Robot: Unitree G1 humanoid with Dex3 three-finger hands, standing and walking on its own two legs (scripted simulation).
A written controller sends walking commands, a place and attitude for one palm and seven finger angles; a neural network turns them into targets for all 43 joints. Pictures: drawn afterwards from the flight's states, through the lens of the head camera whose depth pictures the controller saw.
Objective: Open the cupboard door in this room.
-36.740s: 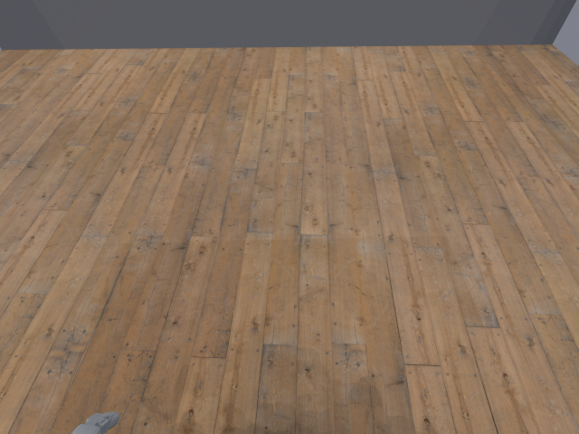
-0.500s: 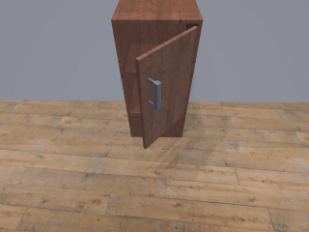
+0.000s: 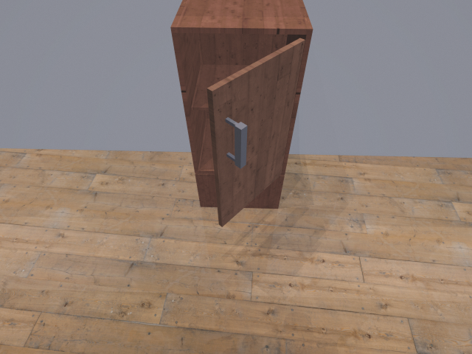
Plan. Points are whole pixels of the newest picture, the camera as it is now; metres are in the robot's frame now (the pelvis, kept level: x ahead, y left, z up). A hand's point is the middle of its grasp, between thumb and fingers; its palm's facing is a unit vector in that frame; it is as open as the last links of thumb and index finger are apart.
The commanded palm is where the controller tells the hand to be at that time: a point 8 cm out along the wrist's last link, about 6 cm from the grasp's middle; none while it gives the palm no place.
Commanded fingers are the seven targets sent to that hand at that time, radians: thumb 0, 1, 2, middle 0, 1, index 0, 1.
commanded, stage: look to check the result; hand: left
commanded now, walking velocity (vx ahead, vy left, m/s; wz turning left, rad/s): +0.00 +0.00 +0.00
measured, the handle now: (235, 143) +0.64 +0.04 -0.05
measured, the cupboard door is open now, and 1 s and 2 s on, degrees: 48 48 48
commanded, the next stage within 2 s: walk to a spot facing it in 0.08 s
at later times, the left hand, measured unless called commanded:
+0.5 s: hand out of the picture +0.02 +0.18 -0.18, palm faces -0.05 -0.98 -0.21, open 7.4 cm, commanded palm none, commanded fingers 0.00 0.90 0.90 -0.20 -0.30 -0.20 -0.30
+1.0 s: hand out of the picture +0.12 +0.17 -0.17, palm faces -0.32 -0.91 -0.25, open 7.4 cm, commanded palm none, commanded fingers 0.00 0.90 0.90 -0.20 -0.30 -0.20 -0.30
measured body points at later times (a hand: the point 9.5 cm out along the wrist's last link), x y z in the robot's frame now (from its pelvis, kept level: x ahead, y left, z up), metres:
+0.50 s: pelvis +0.00 +0.00 -0.01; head +0.03 -0.01 +0.44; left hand +0.02 +0.23 -0.16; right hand -0.01 -0.24 -0.17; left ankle +0.04 +0.11 -0.74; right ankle -0.02 -0.11 -0.74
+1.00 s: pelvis +0.00 -0.01 -0.01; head +0.05 -0.03 +0.44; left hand +0.14 +0.22 -0.15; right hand +0.04 -0.29 -0.13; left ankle +0.05 +0.12 -0.73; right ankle -0.02 -0.11 -0.74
